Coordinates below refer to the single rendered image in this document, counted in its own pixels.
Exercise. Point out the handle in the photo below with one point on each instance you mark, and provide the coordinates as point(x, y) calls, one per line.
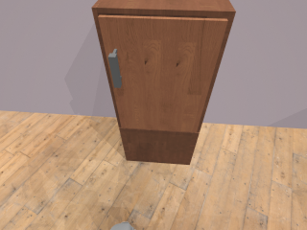
point(114, 69)

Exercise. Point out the cupboard door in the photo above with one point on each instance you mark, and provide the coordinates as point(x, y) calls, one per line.
point(166, 66)

